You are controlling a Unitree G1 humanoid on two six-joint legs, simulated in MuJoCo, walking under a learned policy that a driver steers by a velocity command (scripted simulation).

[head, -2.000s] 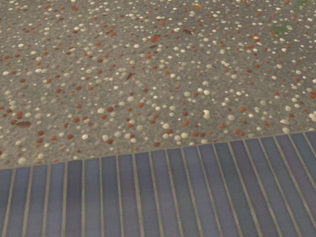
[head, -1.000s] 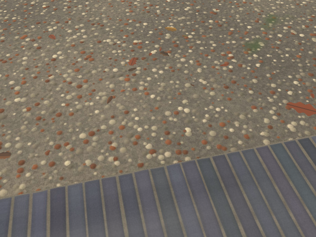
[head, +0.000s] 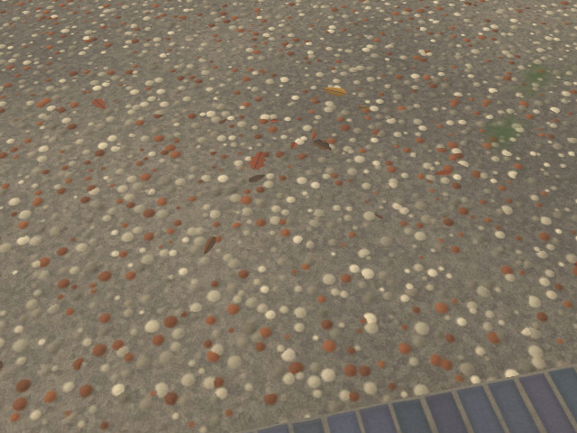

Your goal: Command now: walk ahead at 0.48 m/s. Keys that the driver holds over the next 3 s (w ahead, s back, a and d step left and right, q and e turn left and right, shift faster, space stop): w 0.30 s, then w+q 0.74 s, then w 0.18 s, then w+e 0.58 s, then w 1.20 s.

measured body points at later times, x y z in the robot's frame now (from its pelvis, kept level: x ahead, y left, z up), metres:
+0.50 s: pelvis +0.29 -0.04 +0.01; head +0.31 -0.05 +0.46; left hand +0.48 +0.19 -0.09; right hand +0.24 -0.26 -0.15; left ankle +0.10 +0.08 -0.67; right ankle +0.38 -0.14 -0.72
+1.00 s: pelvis +0.53 +0.02 -0.03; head +0.54 +0.04 +0.42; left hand +0.35 +0.13 -0.18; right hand +0.74 -0.10 -0.16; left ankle +0.64 +0.22 -0.75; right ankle +0.38 -0.14 -0.72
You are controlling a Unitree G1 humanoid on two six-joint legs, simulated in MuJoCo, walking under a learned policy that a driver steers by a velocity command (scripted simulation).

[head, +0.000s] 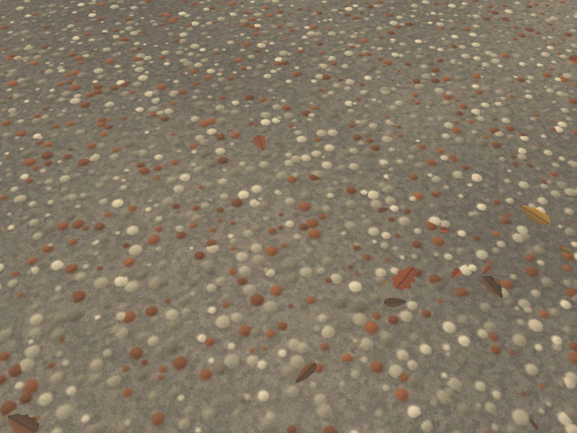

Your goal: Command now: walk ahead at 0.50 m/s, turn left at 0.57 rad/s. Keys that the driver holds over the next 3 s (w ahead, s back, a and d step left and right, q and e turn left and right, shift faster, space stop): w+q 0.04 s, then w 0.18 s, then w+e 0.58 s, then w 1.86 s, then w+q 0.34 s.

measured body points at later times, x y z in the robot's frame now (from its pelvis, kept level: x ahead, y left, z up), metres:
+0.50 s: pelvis +0.32 +0.03 -0.12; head +0.34 +0.02 +0.33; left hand +0.50 +0.28 -0.22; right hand +0.36 -0.23 -0.26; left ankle +0.20 +0.14 -0.84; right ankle +0.49 -0.09 -0.81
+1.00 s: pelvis +0.61 -0.02 -0.10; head +0.63 -0.04 +0.35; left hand +0.67 +0.25 -0.22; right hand +0.79 -0.29 -0.20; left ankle +0.82 +0.10 -0.80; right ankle +0.50 -0.08 -0.84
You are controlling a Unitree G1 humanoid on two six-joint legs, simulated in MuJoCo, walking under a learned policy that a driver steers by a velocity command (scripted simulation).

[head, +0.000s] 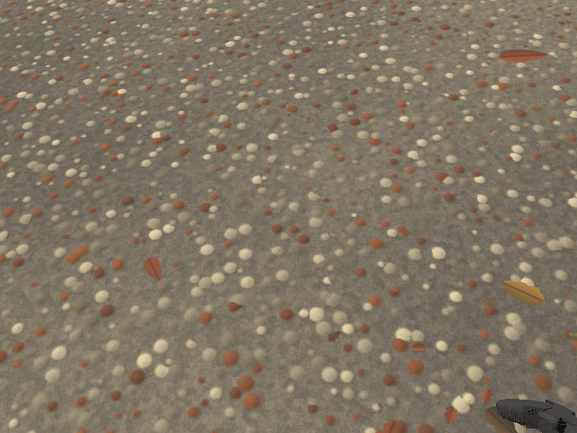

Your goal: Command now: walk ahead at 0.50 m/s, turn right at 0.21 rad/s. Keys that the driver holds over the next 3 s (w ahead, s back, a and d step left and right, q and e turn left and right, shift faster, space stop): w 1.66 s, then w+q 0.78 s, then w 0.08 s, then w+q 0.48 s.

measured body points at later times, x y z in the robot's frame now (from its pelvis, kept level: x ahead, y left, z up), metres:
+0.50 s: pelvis +0.29 +0.03 +0.00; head +0.32 +0.03 +0.45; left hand +0.52 +0.25 -0.10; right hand +0.25 -0.24 -0.13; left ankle +0.20 +0.13 -0.74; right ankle +0.47 -0.13 -0.70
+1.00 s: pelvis +0.56 -0.01 +0.00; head +0.58 -0.02 +0.45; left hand +0.58 +0.26 -0.13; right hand +0.74 -0.27 -0.10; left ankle +0.75 +0.15 -0.69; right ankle +0.49 -0.11 -0.74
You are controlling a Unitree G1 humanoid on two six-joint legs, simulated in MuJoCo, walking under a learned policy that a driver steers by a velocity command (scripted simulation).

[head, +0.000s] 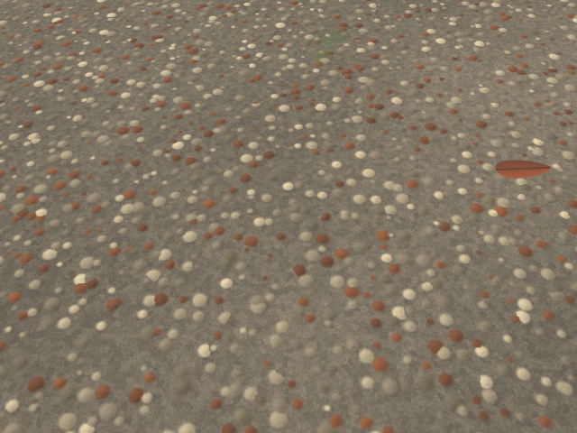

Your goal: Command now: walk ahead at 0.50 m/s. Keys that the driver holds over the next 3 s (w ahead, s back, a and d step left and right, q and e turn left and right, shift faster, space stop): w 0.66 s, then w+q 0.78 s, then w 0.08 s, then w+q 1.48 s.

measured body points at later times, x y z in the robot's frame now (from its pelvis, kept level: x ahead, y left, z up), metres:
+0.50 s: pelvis +0.27 +0.06 +0.00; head +0.29 +0.07 +0.45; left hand +0.45 +0.32 -0.11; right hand +0.27 -0.21 -0.13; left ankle +0.21 +0.15 -0.75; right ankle +0.45 -0.12 -0.68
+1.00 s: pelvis +0.55 +0.00 +0.00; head +0.56 +0.00 +0.45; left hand +0.55 +0.28 -0.13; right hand +0.70 -0.26 -0.12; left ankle +0.66 +0.20 -0.67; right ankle +0.52 -0.09 -0.75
